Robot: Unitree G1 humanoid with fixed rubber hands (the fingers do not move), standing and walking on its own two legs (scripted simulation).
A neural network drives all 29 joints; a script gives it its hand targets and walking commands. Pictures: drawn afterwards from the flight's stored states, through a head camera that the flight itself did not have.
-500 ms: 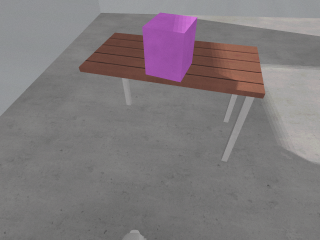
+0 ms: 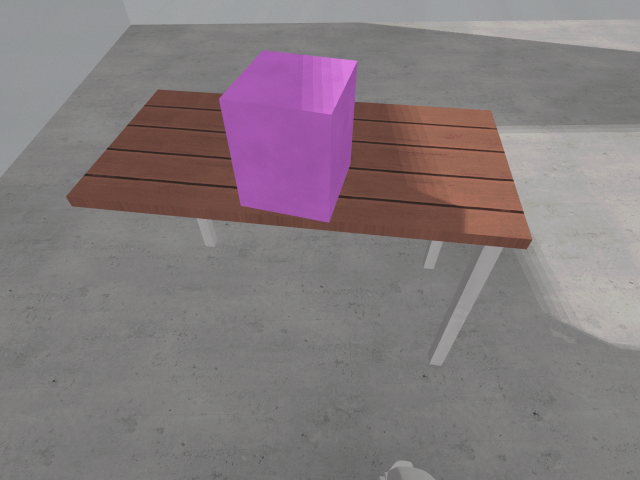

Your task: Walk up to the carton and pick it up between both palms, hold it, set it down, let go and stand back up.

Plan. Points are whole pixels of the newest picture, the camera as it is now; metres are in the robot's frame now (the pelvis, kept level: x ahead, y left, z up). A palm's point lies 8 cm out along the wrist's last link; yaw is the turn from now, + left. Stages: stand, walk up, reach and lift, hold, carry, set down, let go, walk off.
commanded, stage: walk up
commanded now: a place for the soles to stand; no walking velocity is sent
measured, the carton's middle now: (296, 137) +0.77 +0.06 +0.02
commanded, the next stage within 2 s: none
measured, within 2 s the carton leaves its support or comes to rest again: neither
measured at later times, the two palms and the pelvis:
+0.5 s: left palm out of the picture +0.13 +0.22 -0.12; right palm (493, 378) +0.30 -0.25 -0.12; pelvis +0.21 -0.02 +0.00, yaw +2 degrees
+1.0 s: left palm (202, 334) +0.40 +0.22 -0.14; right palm (486, 350) +0.36 -0.26 -0.14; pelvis +0.33 -0.02 -0.01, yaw +1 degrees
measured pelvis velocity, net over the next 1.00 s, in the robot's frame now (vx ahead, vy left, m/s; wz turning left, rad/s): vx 0.33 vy -0.02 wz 0.02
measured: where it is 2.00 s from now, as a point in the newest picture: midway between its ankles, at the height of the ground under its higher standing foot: (338, 478)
